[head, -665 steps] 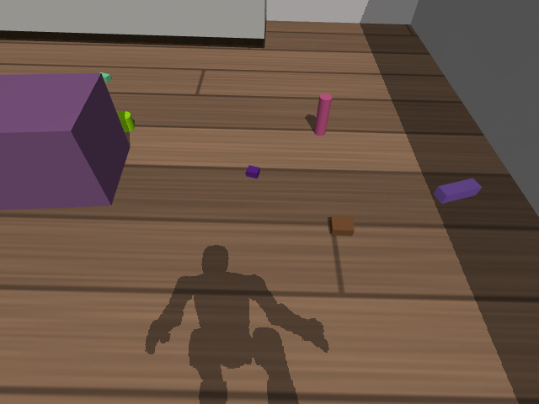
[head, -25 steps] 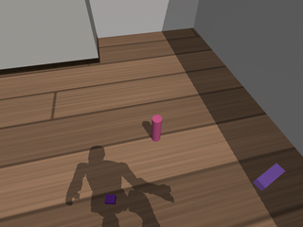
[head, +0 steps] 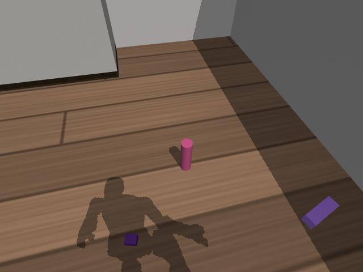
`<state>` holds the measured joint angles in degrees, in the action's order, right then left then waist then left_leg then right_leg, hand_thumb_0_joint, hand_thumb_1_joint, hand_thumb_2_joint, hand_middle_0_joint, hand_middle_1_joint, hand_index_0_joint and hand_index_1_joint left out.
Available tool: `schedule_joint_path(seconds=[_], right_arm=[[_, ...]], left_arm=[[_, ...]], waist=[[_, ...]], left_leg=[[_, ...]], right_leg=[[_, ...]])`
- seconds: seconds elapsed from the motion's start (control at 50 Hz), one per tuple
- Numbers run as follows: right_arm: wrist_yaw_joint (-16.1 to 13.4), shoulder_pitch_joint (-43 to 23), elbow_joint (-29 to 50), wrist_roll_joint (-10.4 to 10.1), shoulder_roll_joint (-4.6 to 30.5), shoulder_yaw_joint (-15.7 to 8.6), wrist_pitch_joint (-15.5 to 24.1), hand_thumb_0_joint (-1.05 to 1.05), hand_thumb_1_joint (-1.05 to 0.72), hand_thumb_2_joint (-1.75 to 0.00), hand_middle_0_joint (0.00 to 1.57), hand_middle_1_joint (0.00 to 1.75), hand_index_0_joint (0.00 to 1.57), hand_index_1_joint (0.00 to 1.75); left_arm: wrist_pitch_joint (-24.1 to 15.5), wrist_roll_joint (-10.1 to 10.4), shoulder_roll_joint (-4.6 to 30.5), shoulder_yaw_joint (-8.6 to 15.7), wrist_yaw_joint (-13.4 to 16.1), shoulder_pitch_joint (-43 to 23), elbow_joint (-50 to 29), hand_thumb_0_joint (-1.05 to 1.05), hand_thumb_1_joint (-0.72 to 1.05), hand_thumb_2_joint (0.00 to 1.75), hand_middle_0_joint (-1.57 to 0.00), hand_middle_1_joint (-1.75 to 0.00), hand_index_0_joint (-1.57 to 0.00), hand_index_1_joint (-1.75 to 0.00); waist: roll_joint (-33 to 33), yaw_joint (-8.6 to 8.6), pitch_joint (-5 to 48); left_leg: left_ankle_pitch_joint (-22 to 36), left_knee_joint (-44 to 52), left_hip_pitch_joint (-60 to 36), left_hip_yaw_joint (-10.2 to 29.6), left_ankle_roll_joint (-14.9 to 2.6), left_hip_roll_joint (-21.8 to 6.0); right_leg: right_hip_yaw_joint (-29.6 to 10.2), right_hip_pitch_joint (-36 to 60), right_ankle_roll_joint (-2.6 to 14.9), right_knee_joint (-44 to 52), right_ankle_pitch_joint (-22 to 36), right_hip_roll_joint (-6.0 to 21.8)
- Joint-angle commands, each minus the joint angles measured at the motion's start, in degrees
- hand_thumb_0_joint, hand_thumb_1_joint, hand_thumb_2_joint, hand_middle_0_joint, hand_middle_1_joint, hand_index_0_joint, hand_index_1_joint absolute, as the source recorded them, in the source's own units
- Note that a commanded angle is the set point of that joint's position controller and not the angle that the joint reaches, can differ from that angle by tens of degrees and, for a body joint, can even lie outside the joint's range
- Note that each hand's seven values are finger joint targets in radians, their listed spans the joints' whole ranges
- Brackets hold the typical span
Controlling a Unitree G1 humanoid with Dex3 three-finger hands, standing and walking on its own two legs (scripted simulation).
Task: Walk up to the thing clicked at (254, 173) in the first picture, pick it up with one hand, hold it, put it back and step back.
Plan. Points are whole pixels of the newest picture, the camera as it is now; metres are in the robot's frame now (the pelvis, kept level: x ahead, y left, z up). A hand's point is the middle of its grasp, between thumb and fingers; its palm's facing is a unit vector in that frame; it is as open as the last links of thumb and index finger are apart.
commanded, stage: stand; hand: left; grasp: from above
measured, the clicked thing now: (131, 239) +0.39 +0.25 -0.76
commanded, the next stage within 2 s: rise first in 0.60 s
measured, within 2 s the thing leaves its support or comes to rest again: neither
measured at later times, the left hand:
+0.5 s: hand out of the picture +0.06 +0.26 -0.16, palm faces -0.04 -0.94 -0.35, open 7.4 cm
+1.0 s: hand out of the picture +0.15 +0.26 -0.18, palm faces -0.07 -0.93 -0.36, open 9.3 cm
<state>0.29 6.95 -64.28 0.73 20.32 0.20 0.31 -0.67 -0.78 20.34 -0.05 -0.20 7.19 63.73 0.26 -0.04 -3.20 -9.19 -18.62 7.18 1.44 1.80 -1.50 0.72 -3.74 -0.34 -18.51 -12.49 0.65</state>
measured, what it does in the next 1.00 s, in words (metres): stands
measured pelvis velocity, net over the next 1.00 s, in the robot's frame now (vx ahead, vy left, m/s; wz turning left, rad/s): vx -0.02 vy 0.01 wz -0.02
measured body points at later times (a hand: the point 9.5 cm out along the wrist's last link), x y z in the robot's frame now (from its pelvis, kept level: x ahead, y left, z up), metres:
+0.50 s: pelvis +0.00 +0.00 +0.00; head +0.01 +0.00 +0.45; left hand +0.07 +0.31 -0.13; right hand +0.06 -0.30 -0.13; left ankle +0.01 +0.14 -0.75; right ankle -0.02 -0.12 -0.75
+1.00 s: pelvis -0.02 +0.01 -0.03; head +0.04 +0.01 +0.41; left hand +0.16 +0.30 -0.15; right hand +0.08 -0.26 -0.15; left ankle +0.01 +0.14 -0.75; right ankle -0.02 -0.12 -0.75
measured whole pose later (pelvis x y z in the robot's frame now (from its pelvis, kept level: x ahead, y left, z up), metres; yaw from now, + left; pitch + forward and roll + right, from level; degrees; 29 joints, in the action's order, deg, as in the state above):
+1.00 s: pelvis -0.02 +0.01 -0.03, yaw -1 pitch +8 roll +0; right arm -0.6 12.7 -43.4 -1.1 14.3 -1.8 2.1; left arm 0.4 -8.1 19.3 8.4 -1.9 -2.5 57.0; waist -0.4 1.4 0.7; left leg -17.1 -40.1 30.8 0.8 1.2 -1.5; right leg -0.4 -27.8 -0.7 -40.2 -20.3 0.5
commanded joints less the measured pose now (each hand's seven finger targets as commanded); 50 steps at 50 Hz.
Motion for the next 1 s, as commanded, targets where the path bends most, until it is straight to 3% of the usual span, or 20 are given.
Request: schedule_joint_path(seconds=[0.0, 0.4, 0.66, 0.68, 0.7, 0.72, 0.74, 0.76, 0.8, 0.84, 0.88, 0.9, 0.94, 0.98], right_arm=[[-0.81, -2.03, 3.29, -0.32, 12.04, -2.06, 1.31, 0.00, -0.90, -0.90, 0.20, 0.30, 0.20, 0.30], [-0.57, -1.40, 3.00, -0.19, 11.82, -2.17, 1.11, 0.00, -0.90, -0.90, 0.20, 0.30, 0.20, 0.30], [-0.87, -1.75, 3.23, -0.40, 12.12, -2.39, 1.37, 0.00, -0.90, -0.90, 0.20, 0.30, 0.20, 0.30], [-0.88, -2.09, 3.21, -0.35, 12.19, -2.33, 1.39, 0.00, -0.85, -0.88, 0.20, 0.30, 0.20, 0.30], [-1.92, -1.71, 18.91, -4.22, 2.91, -0.26, 4.32, 0.00, -0.92, -0.90, 0.20, 0.30, 0.20, 0.30], [-2.50, 1.15, 15.43, -4.33, 4.34, -0.27, 4.26, 0.00, -0.89, -0.89, 0.20, 0.30, 0.20, 0.30], [-2.87, 2.70, 14.95, -4.15, 6.04, -0.99, 3.73, 0.00, -0.91, -0.90, 0.20, 0.30, 0.20, 0.30], [-2.74, 3.23, 16.66, -3.99, 6.30, -2.01, 3.09, 0.00, -0.90, -0.90, 0.20, 0.30, 0.20, 0.30], [-3.28, 4.46, 18.73, -3.36, 5.96, -3.36, 3.44, 0.00, -0.90, -0.90, 0.20, 0.30, 0.20, 0.30], [-2.81, 5.66, 20.94, -2.26, 5.73, -4.44, 3.79, 0.00, -0.92, -0.91, 0.20, 0.30, 0.20, 0.30], [-1.94, 6.57, 23.85, -1.80, 5.22, -5.54, 3.71, 0.00, -0.92, -0.90, 0.20, 0.30, 0.20, 0.30], [-1.75, 6.47, 25.78, -1.88, 4.94, -5.73, 3.69, 0.00, -0.91, -0.90, 0.20, 0.30, 0.20, 0.30], [-1.44, 5.15, 28.62, -2.12, 4.12, -5.37, 3.73, 0.00, -0.93, -0.91, 0.20, 0.30, 0.20, 0.30], [-1.21, 3.93, 31.06, -2.37, 3.98, -5.38, 3.81, 0.00, -0.96, -0.91, 0.20, 0.30, 0.20, 0.30]], left_arm=[[-1.03, 0.34, 12.51, 2.46, 0.62, -1.07, -2.95, 0.00, 0.90, 0.90, -0.20, -0.30, -0.20, -0.30], [-1.22, 0.25, 12.79, 2.37, 0.77, -0.86, -3.07, 0.00, 0.90, 0.90, -0.20, -0.30, -0.20, -0.30], [-1.04, 0.24, 12.68, 2.45, 0.75, -0.83, -3.31, 0.00, 0.90, 0.90, -0.20, -0.30, -0.20, -0.30], [-1.02, 0.28, 12.36, 2.30, 0.74, -0.68, -3.13, 0.00, 0.87, 0.87, -0.26, -0.28, -0.26, -0.28], [-6.29, 3.19, 2.02, 2.25, 1.51, -20.79, -23.24, 0.00, 0.79, 0.87, -0.27, -0.36, -0.23, -0.36], [-5.55, 3.23, 4.17, 2.78, 1.86, -25.62, -18.51, 0.00, 0.71, 0.86, -0.29, -0.44, -0.25, -0.44], [-3.54, 2.10, 8.85, 5.99, 1.98, -18.21, -9.47, 0.00, 0.63, 0.83, -0.31, -0.52, -0.28, -0.52], [-2.37, 1.17, 10.54, 7.88, 1.23, -12.53, -5.40, 0.00, 0.55, 0.82, -0.32, -0.56, -0.29, -0.59], [-2.68, -0.89, 13.05, 8.86, -0.02, -17.87, -7.34, 0.00, 0.39, 0.75, -0.36, -0.68, -0.36, -0.69], [-1.58, -4.59, 12.00, 9.79, -1.67, -10.89, -2.67, 0.00, 0.23, 0.70, -0.38, -0.77, -0.41, -0.75], [-0.81, -7.13, 12.40, 12.40, -2.28, -5.02, -4.01, 0.00, 0.07, 0.66, -0.43, -0.78, -0.45, -0.76], [-0.41, -7.60, 11.27, 12.08, -2.01, -5.02, -7.81, 0.00, -0.01, 0.64, -0.44, -0.77, -0.45, -0.75], [1.57, -8.23, 9.02, 11.13, -0.94, -5.33, -11.05, 0.00, -0.16, 0.63, -0.47, -0.75, -0.48, -0.74], [3.72, -9.12, 8.87, 10.76, 0.08, -7.21, -13.98, 0.00, -0.20, 0.63, -0.51, -0.69, -0.50, -0.70]], waist=[[-0.23, -0.05, 3.78], [-1.18, 0.24, 3.16], [-0.13, -0.01, 5.11], [0.14, -0.16, 4.95], [3.69, 7.29, 0.91], [1.10, 5.09, 2.51], [-2.42, 4.61, 1.19], [-1.55, 2.19, 1.18], [-3.70, 2.03, 8.08], [-3.15, 1.70, 11.38], [0.65, -1.80, 17.40], [3.29, -2.13, 19.34], [4.41, -1.80, 17.18], [2.83, -0.94, 15.32]], left_leg=[[8.74, 2.13, -2.22, 4.32, -2.55, -5.74], [6.49, 2.56, -1.18, 4.28, -2.64, -5.63], [11.56, 1.57, -2.79, 4.08, -2.68, -6.01], [11.75, 1.51, -2.99, 4.19, -2.74, -6.11], [-0.13, -2.37, 4.56, -4.09, -2.08, 2.11], [-1.67, -2.67, 4.37, -3.66, -2.25, 2.25], [-3.79, -4.06, 6.76, -3.43, -2.57, 2.40], [-3.11, -5.50, 8.42, -3.77, -2.40, 2.10], [-0.79, -9.37, 9.39, -3.20, -2.74, 2.00], [0.42, -14.12, 13.38, -2.79, -2.56, 2.38], [3.19, -17.02, 14.70, -2.91, -1.96, 2.82], [3.08, -17.28, 14.02, -2.85, -1.54, 2.85], [0.04, -17.88, 17.07, -2.38, -1.23, 2.48], [-3.08, -19.73, 20.72, -1.93, -1.35, 2.13]], right_leg=[[-4.98, -1.72, 1.61, 3.72, 8.11, 6.79], [-5.20, -2.22, 1.34, 4.28, 6.75, 6.79], [-4.89, -0.76, 1.61, 2.85, 10.56, 6.89], [-4.79, -1.01, 1.54, 2.84, 10.81, 6.81], [-0.75, -15.19, 0.83, -1.15, 6.14, -0.06], [0.16, -12.66, 0.70, -1.31, 3.80, -0.05], [0.94, -13.99, 0.91, -1.76, 0.55, -0.75], [1.36, -13.84, 1.13, -3.26, -0.12, -0.91], [0.87, -15.37, 0.94, -6.98, 2.04, -0.89], [0.88, -17.87, 1.05, -12.12, 3.80, -0.83], [0.70, -17.37, 1.67, -16.15, 4.71, -1.00], [0.89, -18.04, 1.83, -17.02, 4.05, -1.19], [1.32, -21.26, 1.82, -18.31, 0.54, -1.45], [1.54, -24.40, 1.69, -19.42, -2.62, -1.63]])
